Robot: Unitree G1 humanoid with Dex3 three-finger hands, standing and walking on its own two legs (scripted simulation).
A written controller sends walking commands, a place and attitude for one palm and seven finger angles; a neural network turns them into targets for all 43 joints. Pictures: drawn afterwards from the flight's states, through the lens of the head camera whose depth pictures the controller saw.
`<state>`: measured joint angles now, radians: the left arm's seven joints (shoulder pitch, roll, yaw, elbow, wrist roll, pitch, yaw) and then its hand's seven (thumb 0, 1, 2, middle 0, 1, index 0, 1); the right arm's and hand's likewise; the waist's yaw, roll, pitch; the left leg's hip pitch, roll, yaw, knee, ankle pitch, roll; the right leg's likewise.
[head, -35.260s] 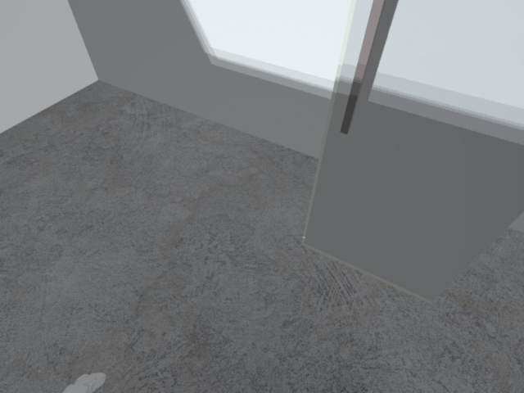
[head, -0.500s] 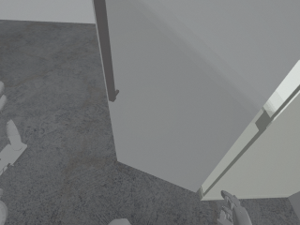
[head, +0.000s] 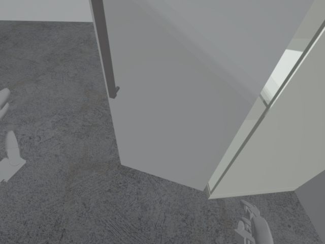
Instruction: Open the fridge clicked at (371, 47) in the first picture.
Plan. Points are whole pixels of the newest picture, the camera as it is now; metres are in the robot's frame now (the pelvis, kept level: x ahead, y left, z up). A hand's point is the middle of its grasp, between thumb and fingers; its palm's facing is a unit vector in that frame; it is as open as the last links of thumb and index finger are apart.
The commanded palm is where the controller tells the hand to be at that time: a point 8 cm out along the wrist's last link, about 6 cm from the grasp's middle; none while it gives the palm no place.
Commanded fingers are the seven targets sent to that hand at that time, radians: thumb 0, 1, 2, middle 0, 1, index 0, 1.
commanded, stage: stop stepping back and stand still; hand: left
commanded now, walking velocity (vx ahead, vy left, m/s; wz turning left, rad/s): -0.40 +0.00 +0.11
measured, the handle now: (108, 48) +0.62 +0.23 +0.15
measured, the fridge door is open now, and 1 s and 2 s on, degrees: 66 66 66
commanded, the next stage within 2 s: let the arm hang, fingers relaxed in 1.22 s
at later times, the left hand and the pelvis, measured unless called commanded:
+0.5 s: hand out of the picture +0.10 +0.29 +0.15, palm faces +0.57 -0.77 -0.29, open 7.4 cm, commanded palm +0.02 +0.32 +0.18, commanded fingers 0.00 0.90 0.90 -0.20 -0.30 -0.20 -0.30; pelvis -0.09 +0.01 +0.00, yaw +4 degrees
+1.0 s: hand out of the picture +0.12 +0.32 +0.16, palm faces +0.53 -0.76 -0.38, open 7.4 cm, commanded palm +0.05 +0.34 +0.18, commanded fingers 0.00 0.90 0.90 -0.20 -0.30 -0.20 -0.30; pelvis -0.06 +0.03 +0.00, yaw +5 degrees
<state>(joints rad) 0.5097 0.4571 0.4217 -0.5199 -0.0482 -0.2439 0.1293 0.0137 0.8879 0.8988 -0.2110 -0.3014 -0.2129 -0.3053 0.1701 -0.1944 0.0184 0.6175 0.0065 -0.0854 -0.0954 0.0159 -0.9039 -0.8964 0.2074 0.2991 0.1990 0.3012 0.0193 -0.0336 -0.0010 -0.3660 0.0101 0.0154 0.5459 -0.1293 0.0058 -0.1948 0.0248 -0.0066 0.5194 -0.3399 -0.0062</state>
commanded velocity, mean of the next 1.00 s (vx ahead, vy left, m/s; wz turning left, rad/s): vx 0.09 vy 0.00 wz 0.00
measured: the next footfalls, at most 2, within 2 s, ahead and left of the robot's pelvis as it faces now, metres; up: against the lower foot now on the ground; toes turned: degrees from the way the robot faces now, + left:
left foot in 0.44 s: -0.03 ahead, +0.13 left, +0.00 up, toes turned +6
